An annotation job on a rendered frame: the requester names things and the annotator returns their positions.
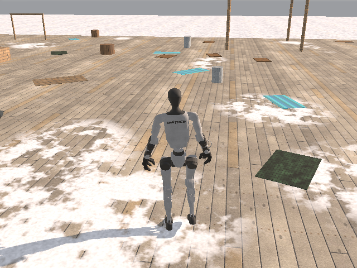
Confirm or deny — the robot right hand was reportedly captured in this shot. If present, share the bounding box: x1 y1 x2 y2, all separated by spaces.
199 152 212 164

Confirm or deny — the robot left forearm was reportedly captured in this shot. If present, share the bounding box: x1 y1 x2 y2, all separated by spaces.
144 136 155 159

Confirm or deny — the robot left hand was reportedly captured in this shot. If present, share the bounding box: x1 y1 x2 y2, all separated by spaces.
142 158 155 171

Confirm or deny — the right robot upper arm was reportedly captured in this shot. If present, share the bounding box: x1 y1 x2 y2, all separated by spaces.
188 112 204 142

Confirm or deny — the robot right forearm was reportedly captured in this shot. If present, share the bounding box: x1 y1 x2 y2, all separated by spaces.
199 133 210 154

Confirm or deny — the left robot upper arm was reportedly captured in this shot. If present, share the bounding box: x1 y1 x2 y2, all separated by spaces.
150 113 165 145

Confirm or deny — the robot right foot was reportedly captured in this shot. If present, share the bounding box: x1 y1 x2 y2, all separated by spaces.
187 214 196 225

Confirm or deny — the right robot thigh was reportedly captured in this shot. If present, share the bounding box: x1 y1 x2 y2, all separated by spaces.
185 155 197 188

